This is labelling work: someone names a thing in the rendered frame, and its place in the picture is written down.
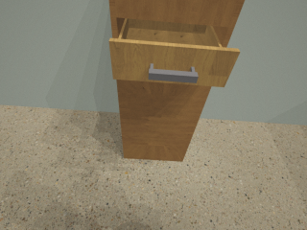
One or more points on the cabinet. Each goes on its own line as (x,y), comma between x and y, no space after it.
(158,119)

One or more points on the handle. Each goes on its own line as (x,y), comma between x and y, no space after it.
(172,75)

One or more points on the drawer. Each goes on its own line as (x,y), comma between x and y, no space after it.
(170,46)

